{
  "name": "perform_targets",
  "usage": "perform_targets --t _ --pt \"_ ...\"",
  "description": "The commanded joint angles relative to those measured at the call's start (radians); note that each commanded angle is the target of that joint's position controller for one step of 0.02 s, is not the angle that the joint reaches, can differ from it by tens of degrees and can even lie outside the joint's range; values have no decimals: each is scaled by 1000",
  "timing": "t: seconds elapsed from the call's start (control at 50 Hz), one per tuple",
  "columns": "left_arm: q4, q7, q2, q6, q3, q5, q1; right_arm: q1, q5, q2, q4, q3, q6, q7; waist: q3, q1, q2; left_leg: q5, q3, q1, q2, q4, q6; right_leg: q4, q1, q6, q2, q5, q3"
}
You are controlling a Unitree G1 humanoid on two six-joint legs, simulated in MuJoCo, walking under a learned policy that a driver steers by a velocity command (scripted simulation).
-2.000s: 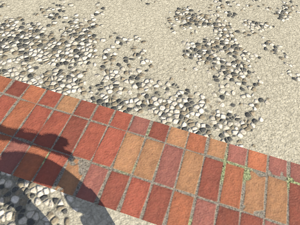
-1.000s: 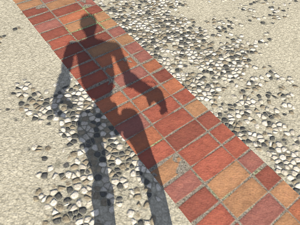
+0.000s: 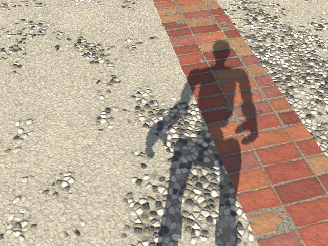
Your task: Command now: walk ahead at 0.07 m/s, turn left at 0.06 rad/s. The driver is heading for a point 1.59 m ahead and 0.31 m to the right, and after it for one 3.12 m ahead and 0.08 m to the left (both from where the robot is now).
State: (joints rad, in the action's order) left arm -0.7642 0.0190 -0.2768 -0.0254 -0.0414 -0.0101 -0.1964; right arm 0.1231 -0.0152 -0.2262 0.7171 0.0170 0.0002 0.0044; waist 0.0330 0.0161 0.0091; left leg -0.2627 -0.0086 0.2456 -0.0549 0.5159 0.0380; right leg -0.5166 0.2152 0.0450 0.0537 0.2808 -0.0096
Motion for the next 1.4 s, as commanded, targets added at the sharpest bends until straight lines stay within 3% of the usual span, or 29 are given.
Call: perform_targets --t 0.02,0.06,0.14,0.18,0.2,0.24,0.26,0.32,0.36,0.46,0.56,0.62,0.64,0.66,0.68,0.7,0.74,0.84,0.98,1.1,1.16,1.18,1.2,1.22,1.24,1.26,1.3,1.34,1.4 --pt "52 -6 -152 22 -38 12 -13 -6 -6 -152 -41 41 11 -8 -56 -5 86 -172 -52 -17 39 -56 0 111 19 -99 48 141 -62" --pt "49 -1 -138 35 -30 3 -20 -12 12 -139 -47 48 8 -16 13 -11 114 -317 -27 47 25 18 21 171 103 -121 62 394 -113" --pt "39 8 -175 60 -40 26 -89 15 35 -88 -43 48 53 4 82 -14 202 -191 43 144 21 158 36 290 78 -225 232 519 -360" --pt "64 5 -165 56 -35 35 -28 80 43 -84 -13 52 71 17 88 -61 178 -173 38 -4 31 24 68 260 166 -200 197 433 -295" --pt "88 3 -134 57 -26 35 19 149 39 -107 20 62 76 20 78 -92 128 -155 -10 -101 50 -42 81 176 226 -158 134 342 -205" --pt "161 4 -69 90 -6 33 84 315 31 -250 60 102 89 29 37 -134 -233 -303 -553 -312 328 -295 230 -338 477 -44 -64 145 41" --pt "178 8 -121 106 -22 47 102 340 19 -238 60 94 99 31 51 -140 -226 -191 -704 -363 419 -330 306 -538 623 -52 -58 288 -42" --pt "155 -16 -101 127 -23 44 56 299 22 -176 54 71 109 19 28 -82 -70 1 -476 -437 365 -292 239 -649 741 -101 34 108 -74" --pt "162 -40 -83 125 -20 33 82 281 19 -135 55 53 91 12 30 -71 -91 157 -324 -373 300 -328 191 -553 670 -87 61 11 -40" --pt "213 -73 -9 122 14 32 218 301 26 -196 68 59 72 -13 51 -105 -94 251 -122 -200 227 -374 159 -175 437 -32 3 -211 54" --pt "236 -74 -83 122 -10 40 244 323 42 -232 97 71 72 -11 73 -73 -119 357 -114 -246 301 -343 124 -39 324 -87 -24 -254 34" --pt "164 -52 -158 111 -56 31 -27 302 31 -242 95 74 59 -15 -116 84 -112 775 -30 -215 240 12 67 -22 -60 -159 -90 -222 88" --pt "129 -38 -205 102 -72 26 -206 302 10 -200 72 58 59 -19 -245 154 -32 522 -13 -2 197 307 34 -65 -359 -207 61 -187 -82" --pt "115 -44 -298 103 -79 3 -238 437 17 -49 46 19 76 -15 -393 55 288 -238 -33 323 -3 686 -30 106 -608 -360 319 117 -623" --pt "119 -46 -206 106 -59 13 -220 386 43 -152 60 38 96 -6 -374 90 234 -292 -154 439 20 820 -24 264 -564 -361 326 304 -810" --pt "116 -44 -164 108 -46 19 -148 278 68 -203 31 55 102 -1 -195 77 162 -212 -118 518 76 842 -15 271 -432 -320 303 277 -653" --pt "118 -50 -130 114 -36 5 -47 190 42 -188 14 53 107 -8 -70 15 29 -56 -81 442 159 741 -7 291 -168 -286 218 18 -417" --pt "81 -52 -113 148 -35 10 -28 199 22 -137 23 48 62 -15 -29 -50 50 58 -76 363 207 586 -36 400 5 -304 155 -161 -220" --pt "22 -27 -164 126 -45 23 -143 -58 19 -104 -46 31 88 2 33 42 22 390 -28 411 172 164 -60 417 -75 -256 116 -246 -86" --pt "-37 -20 -180 91 -48 28 -242 -208 33 -108 -112 26 105 41 53 83 37 293 -11 441 128 3 -23 322 -275 -248 187 -345 -101" --pt "-43 -12 -204 76 -54 29 -219 -128 32 -150 -101 43 109 48 -14 19 80 177 24 288 77 -38 24 197 -332 -218 194 -633 -94" --pt "-40 -10 -203 70 -52 28 -197 -4 30 -184 -66 63 110 42 -95 -54 77 200 53 106 47 -73 54 51 -305 -195 157 -781 -56" --pt "-25 -6 -174 70 -37 18 -190 168 23 -240 -21 85 109 31 -225 -128 60 241 -4 -184 109 -33 103 -165 -163 -162 112 -712 -21" --pt "15 -11 -80 88 -7 8 -263 300 0 -338 -4 109 102 22 -386 -123 -128 163 -409 -597 372 -17 238 -546 236 -90 -24 -322 35" --pt "2 -15 -65 110 2 18 -280 324 17 -286 10 97 97 23 -463 -123 -257 66 -724 -695 464 -155 315 -742 441 -70 -116 284 -76" --pt "20 -23 -158 125 -21 45 -200 268 27 -223 6 75 93 21 -314 -131 -181 4 -609 -594 428 -185 268 -811 545 -78 -50 261 -120" --pt "50 -26 -149 133 -21 40 -86 148 20 -175 -5 60 88 20 -115 -75 -62 111 -372 -307 340 -245 214 -710 528 -80 39 104 -62" --pt "37 -26 -128 112 -25 25 -114 90 8 -144 -11 50 96 24 -67 -16 -88 202 -280 -145 289 -314 204 -632 421 -63 79 22 -65" --pt "41 -20 -88 88 -16 16 -113 90 16 -174 15 61 114 23 -35 11 -82 298 -186 -53 273 -378 227 -546 406 -28 91 -43 -48"
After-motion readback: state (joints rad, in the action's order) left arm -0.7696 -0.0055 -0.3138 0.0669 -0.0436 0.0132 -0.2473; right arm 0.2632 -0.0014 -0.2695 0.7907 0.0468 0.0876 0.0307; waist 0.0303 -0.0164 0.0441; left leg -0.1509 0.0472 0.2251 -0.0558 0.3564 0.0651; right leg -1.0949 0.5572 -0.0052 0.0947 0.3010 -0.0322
